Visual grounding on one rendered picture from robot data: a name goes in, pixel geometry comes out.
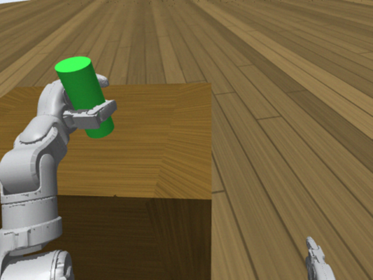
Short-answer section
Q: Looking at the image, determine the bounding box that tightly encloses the can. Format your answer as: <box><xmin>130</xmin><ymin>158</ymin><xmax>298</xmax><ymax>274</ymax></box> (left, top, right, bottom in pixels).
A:
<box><xmin>55</xmin><ymin>57</ymin><xmax>114</xmax><ymax>138</ymax></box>

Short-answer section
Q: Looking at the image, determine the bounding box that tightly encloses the left robot hand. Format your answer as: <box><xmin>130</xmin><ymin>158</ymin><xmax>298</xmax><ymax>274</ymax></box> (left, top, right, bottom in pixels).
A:
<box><xmin>37</xmin><ymin>74</ymin><xmax>117</xmax><ymax>134</ymax></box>

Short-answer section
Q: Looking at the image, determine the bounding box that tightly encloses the left robot arm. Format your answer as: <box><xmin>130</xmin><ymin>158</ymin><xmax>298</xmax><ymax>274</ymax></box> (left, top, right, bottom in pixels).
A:
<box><xmin>0</xmin><ymin>115</ymin><xmax>75</xmax><ymax>280</ymax></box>

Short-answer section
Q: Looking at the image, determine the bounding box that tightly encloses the right robot hand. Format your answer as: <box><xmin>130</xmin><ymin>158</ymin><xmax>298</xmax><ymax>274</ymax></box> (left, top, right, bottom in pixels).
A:
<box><xmin>305</xmin><ymin>236</ymin><xmax>336</xmax><ymax>280</ymax></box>

